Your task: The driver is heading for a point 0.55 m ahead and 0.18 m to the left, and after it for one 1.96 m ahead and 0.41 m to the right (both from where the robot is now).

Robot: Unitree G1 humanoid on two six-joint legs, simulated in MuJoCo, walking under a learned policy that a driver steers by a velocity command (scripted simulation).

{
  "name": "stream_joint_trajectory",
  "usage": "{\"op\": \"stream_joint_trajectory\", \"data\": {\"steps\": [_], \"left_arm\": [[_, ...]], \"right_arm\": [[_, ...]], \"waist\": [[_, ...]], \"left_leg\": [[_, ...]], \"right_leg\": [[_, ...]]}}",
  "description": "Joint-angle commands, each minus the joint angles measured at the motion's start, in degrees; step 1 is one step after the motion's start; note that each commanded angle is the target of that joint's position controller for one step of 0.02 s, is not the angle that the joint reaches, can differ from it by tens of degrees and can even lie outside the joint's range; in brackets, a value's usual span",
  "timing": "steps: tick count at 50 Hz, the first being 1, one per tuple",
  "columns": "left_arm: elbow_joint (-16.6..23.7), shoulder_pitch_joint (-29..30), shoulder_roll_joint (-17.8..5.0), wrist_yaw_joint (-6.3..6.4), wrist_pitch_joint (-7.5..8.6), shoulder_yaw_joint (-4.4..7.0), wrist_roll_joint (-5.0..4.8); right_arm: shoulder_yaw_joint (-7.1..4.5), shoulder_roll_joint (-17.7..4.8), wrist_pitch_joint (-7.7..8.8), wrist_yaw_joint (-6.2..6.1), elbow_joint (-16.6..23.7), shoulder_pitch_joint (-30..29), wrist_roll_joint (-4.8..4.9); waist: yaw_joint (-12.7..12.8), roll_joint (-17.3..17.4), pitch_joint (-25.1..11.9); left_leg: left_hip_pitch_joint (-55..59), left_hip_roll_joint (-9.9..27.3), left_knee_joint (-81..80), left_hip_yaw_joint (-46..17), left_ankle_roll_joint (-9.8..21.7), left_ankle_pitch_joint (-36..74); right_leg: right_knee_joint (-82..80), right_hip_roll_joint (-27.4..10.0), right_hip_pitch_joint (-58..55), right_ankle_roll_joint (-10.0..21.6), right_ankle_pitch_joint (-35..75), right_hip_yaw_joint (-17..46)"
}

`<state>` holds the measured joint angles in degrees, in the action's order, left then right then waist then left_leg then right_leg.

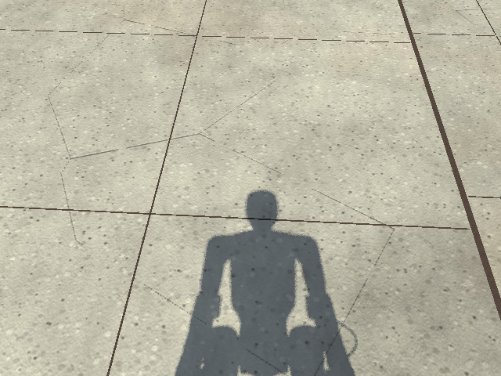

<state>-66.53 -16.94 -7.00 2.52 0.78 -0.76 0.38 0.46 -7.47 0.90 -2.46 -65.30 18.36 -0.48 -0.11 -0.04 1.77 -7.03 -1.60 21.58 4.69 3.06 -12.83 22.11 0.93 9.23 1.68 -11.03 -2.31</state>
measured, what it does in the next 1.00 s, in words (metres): walks ahead: right foot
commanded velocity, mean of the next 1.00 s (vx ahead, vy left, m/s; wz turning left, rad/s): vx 0.24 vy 0.00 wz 0.11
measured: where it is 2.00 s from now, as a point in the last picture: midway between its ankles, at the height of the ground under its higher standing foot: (224, 344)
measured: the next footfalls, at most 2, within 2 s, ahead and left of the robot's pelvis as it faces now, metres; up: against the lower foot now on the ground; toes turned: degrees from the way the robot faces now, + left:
right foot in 0.66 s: +0.12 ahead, -0.13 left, +0.00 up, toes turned -5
left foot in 1.14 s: +0.43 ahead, +0.04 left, +0.00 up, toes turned +18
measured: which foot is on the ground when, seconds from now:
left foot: down 0.00-0.66, up 0.68-1.00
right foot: down 0.00-0.40, up 0.42-0.64, down 0.66-1.00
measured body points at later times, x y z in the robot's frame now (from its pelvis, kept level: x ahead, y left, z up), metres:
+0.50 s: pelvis +0.02 +0.00 +0.00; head +0.01 -0.01 +0.45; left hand +0.00 +0.21 -0.16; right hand -0.06 -0.22 -0.16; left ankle -0.01 +0.08 -0.74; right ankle +0.01 -0.10 -0.72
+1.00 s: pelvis +0.21 -0.05 -0.01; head +0.24 -0.06 +0.44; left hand +0.08 +0.14 -0.15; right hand +0.35 -0.26 -0.15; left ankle +0.34 +0.07 -0.69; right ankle +0.08 -0.13 -0.74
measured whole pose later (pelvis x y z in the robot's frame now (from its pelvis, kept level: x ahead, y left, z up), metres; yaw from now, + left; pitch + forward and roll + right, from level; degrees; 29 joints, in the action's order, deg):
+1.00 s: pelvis +0.21 -0.05 -0.01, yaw +8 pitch +1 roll +0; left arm -63.4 -28.4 -6.9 1.8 6.2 0.9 1.2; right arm -3.0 -10.3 1.6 2.2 -55.0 6.8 -1.3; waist 1.4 1.6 2.0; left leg -37.9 2.3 47.3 4.8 4.9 -3.4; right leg 11.9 2.1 -5.7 2.7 -19.0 -12.8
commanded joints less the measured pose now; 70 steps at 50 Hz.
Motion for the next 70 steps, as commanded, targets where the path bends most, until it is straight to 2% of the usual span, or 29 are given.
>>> {"op": "stream_joint_trajectory", "data": {"steps": [1, 15, 18, 21, 22, 24, 26, 29, 32, 33, 34, 35, 36, 37, 39, 43, 47, 51, 53, 55, 56, 57, 58, 59, 61, 62, 65, 67, 70], "left_arm": [[0.22, -3.66, -3.94, 0.13, 0.15, 0.4, 0.02], [-0.83, -5.27, -3.16, 0.09, -0.08, 0.08, -0.03], [-0.51, -5.85, -4.04, -0.09, -0.4, 0.64, 0.16], [2.48, -2.3, -2.45, -1.15, -0.41, 0.75, 1.39], [3.63, -0.91, -1.56, -1.56, -0.02, 0.61, 2.08], [5.85, 1.7, -3.44, -2.26, 0.95, 1.34, 1.99], [6.71, 1.25, -3.88, -3.0, 1.84, 1.88, 1.59], [7.84, 1.2, -3.07, -3.28, 2.51, 2.21, 0.87], [5.08, -7.76, -2.67, -2.95, 2.8, 2.79, 0.52], [3.58, -13.46, -4.75, -2.43, 3.29, 3.56, 0.86], [2.97, -20.82, -10.71, -1.69, 3.83, 4.97, 1.51], [1.6, -23.8, -13.7, -1.48, 3.09, 5.76, 1.23], [3.53, -16.91, -11.09, -1.37, 2.88, 5.06, 1.27], [5.37, -11.45, -9.47, -1.7, 3.32, 4.59, 0.94], [6.56, -7.94, -7.29, -1.52, 4.52, 3.84, 0.58], [4.6, -13.01, -5.8, -1.01, 5.62, 3.03, 0.75], [4.87, -13.02, -5.62, -0.68, 5.95, 2.53, 0.91], [4.21, -14.25, -8.13, 0.04, 6.13, 2.88, 0.63], [4.18, -13.85, -9.88, 0.61, 6.07, 3.42, 0.45], [5.05, -11.99, -11.74, 0.86, 5.34, 4.21, 0.79], [5.93, -10.64, -12.48, 0.38, 5.05, 4.59, 0.78], [7.5, -9.03, -12.58, -0.41, 4.94, 4.85, 0.77], [11.56, -10.48, -6.05, -1.63, 5.1, 4.16, 0.27], [14.65, -4.73, -9.85, -2.33, 5.89, 4.55, -0.13], [16.43, 0.02, -10.39, -2.51, 7.15, 4.49, -0.2], [16.62, 0.57, -9.95, -2.27, 6.55, 4.6, 0.6], [16.89, -1.59, -8.22, -2.68, 3.11, 4.4, 2.55], [17.26, -0.34, -7.88, -2.86, 2.0, 4.29, 2.23], [18.28, 4.1, -7.54, -3.15, 1.58, 3.89, 1.57]], "right_arm": [[-0.31, -3.31, 0.14, -0.16, -0.06, 4.54, 0.0], [0.13, -2.32, 0.26, -0.23, -1.15, 6.18, -0.03], [-0.86, -4.41, -0.16, -0.07, -1.13, 7.53, -0.1], [-2.38, -6.93, -0.8, 0.24, -1.28, 11.96, -0.21], [-2.95, -7.68, -0.71, 0.23, -1.49, 12.8, -0.33], [-3.48, -8.0, 0.02, 0.44, -1.05, 12.46, -0.93], [-3.77, -8.33, 0.99, 0.59, -0.09, 10.43, -0.81], [-3.96, -8.37, 1.96, 0.74, 0.79, 8.13, -0.44], [-4.27, -8.66, 2.13, 1.11, 1.41, 6.52, -0.09], [-3.65, -6.39, 2.5, 1.41, 2.13, 5.72, -0.43], [-2.18, -1.24, 3.06, 2.15, 4.71, 3.61, -0.09], [-2.93, -3.84, 2.97, 2.59, 6.56, 2.26, -1.16], [-3.44, -6.05, 2.86, 3.26, 7.53, -0.06, -2.14], [-3.41, -5.21, 3.02, 3.84, 7.51, -0.37, -1.64], [-3.57, -4.21, 2.93, 4.28, 6.45, 1.42, -1.27], [-3.94, -3.69, 1.51, 4.35, 7.9, -2.46, -0.98], [-3.26, -2.72, 1.31, 4.63, 12.74, -13.04, -0.8], [-2.83, -3.16, 1.15, 5.01, 16.01, -18.63, -0.79], [-3.56, -4.99, 1.19, 4.65, 15.48, -14.93, -0.97], [-4.83, -7.37, 1.36, 4.25, 12.76, -4.97, -1.15], [-5.8, -9.14, 1.6, 4.1, 10.69, 1.66, -1.56], [-7.37, -12.74, 1.65, 3.57, 9.61, 6.95, -2.08], [-8.75, -17.99, 0.94, 3.29, 11.4, 3.78, -1.65], [-8.67, -18.74, 0.27, 3.31, 11.68, 4.56, -0.77], [-7.04, -12.72, 0.74, 2.58, 11.83, -1.15, -0.39], [-6.44, -11.04, 1.44, 2.37, 12.0, -2.9, -0.4], [-5.82, -11.03, 3.39, 1.98, 12.14, -2.33, 0.45], [-5.71, -12.06, 4.16, 2.02, 11.55, -0.2, 0.41], [-4.71, -10.24, 4.08, 2.23, 9.92, 3.84, 0.3]], "waist": [[-0.15, -0.08, 2.88], [0.04, -0.06, 3.78], [-0.35, 1.76, 3.75], [-2.72, 6.97, 9.67], [-3.14, 8.53, 10.45], [-2.87, 5.77, 9.98], [-1.12, 3.53, 7.64], [0.16, 5.21, 7.05], [3.79, 3.22, 5.91], [5.94, -0.91, 4.61], [8.72, -14.93, 1.68], [8.03, -16.27, 3.4], [4.26, -7.84, 7.71], [2.0, -4.04, 8.67], [-0.45, -2.38, 7.11], [-0.27, -3.04, 4.83], [0.62, -4.28, 6.78], [0.92, -5.02, 6.92], [-1.27, -6.08, 3.72], [-5.73, -7.76, -2.06], [-8.81, -7.4, -5.43], [-11.95, -3.24, -8.54], [-6.23, 13.03, -13.09], [-7.52, 5.39, -15.36], [-3.08, -3.47, -2.07], [-0.7, -5.47, -0.36], [2.32, -3.15, -0.53], [2.42, -1.62, 0.57], [0.5, 2.18, 0.23]], "left_leg": [[-2.25, 7.13, -4.39, -7.27, 0.55, 4.02], [-3.6, 7.29, -4.86, -7.69, 0.55, 2.59], [-4.66, 5.9, -5.61, -8.62, 2.07, -16.4], [-4.92, 13.48, -12.69, -20.32, 7.57, -36.9], [-4.75, 18.05, -15.56, -25.3, 9.92, -37.68], [-3.16, 21.01, -17.9, -27.87, 11.9, -31.15], [-1.18, 19.42, -16.89, -23.72, 10.71, -25.4], [-5.57, 15.38, -14.31, -16.44, 8.64, -19.29], [-15.78, 11.31, -5.59, -10.92, 7.55, -19.94], [-22.05, 8.34, 3.04, -8.19, 6.23, -17.91], [-30.6, 1.01, 23.72, -0.2, 3.2, -15.92], [-37.72, -0.77, 37.46, -1.11, 3.68, -19.49], [-38.33, 3.33, 43.4, -5.55, 4.36, -14.23], [-37.07, 4.58, 43.53, -7.3, 4.23, -8.52], [-33.35, 5.82, 41.58, -7.2, 2.81, -1.64], [-36.32, 4.96, 42.12, -4.34, 1.83, 4.45], [-35.45, 3.97, 30.13, -0.38, 1.38, 9.9], [-26.84, 1.41, 16.44, 5.35, 3.41, 10.19], [-21.08, -1.56, 15.41, 7.38, 5.97, 7.38], [-11.59, -4.12, 14.76, 7.06, 9.25, 2.8], [-3.04, -4.8, 10.78, 5.3, 11.06, 2.69], [7.16, 0.67, 5.94, -3.58, 13.55, -3.3], [22.96, 18.25, 1.28, -36.26, 22.29, -3.19], [23.48, 20.53, -6.54, -47.03, 25.19, -8.27], [8.69, 18.52, -9.97, -34.77, 19.54, -1.7], [3.03, 15.37, -9.97, -30.06, 17.2, 5.19], [-3.75, 10.2, -10.08, -21.83, 15.52, 17.27], [-4.44, 9.13, -9.52, -16.24, 13.56, 32.94], [-2.38, 6.07, -7.33, -8.68, 6.32, 50.16]], "right_leg": [[-4.07, -6.6, 1.53, 1.42, 5.4, 6.98], [-4.12, -6.28, 1.88, 1.25, 3.74, 6.79], [-0.91, -2.73, 4.16, 2.15, -12.3, 4.47], [10.96, 0.9, 16.31, 2.65, -19.12, -0.38], [16.93, -0.25, 18.05, 2.41, -14.48, -2.2], [24.6, -2.89, 22.47, 2.42, -14.29, -0.33], [24.64, -3.98, 22.78, 2.25, -13.43, 0.38], [15.89, -2.36, 14.04, 1.93, -11.15, -2.18], [4.88, 1.25, -4.39, 2.03, -5.8, -5.67], [1.02, -2.04, -13.3, 2.43, -9.13, -0.51], [-11.22, -17.28, -19.96, 5.37, -25.9, 21.82], [-17.34, -24.89, -16.58, 10.07, -37.94, 36.69], [-17.03, -24.33, -9.81, 10.16, -37.24, 33.93], [-17.31, -21.84, -6.2, 8.56, -30.36, 27.47], [-17.75, -17.64, -5.34, 5.81, -13.63, 15.62], [-14.44, -14.42, -9.82, 4.03, 12.43, 2.41], [-13.79, -12.73, -7.72, 3.72, 23.54, -4.76], [-11.02, -13.73, -9.65, 3.43, 37.68, -9.33], [-3.68, -14.6, -13.22, 2.88, 54.62, -11.32], [11.11, -15.77, -14.41, 3.38, 62.43, -11.82], [22.48, -15.59, -11.2, 3.65, 55.84, -11.65], [39.29, -13.26, -1.41, 2.9, 38.77, -12.19], [63.58, 0.11, 23.11, -0.36, -16.76, -9.17], [68.28, 1.05, 31.91, 0.47, -15.32, 3.62], [57.78, -5.39, 33.08, 1.03, -6.51, 4.69], [52.98, -6.96, 29.11, 0.39, -5.83, 5.21], [45.62, -7.85, 23.03, -2.11, -6.54, 4.49], [40.56, -7.7, 23.5, -3.1, -2.99, 2.16], [31.28, -6.56, 22.57, -2.32, 5.36, -0.91]]}}
Velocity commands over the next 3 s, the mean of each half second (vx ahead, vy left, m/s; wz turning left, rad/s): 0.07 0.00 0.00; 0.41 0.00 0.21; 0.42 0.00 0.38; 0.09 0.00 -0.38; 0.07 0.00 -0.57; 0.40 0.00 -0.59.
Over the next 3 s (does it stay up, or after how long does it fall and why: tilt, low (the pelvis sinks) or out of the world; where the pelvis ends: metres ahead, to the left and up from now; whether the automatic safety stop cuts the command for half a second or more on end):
stays up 0.74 -0.06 0.00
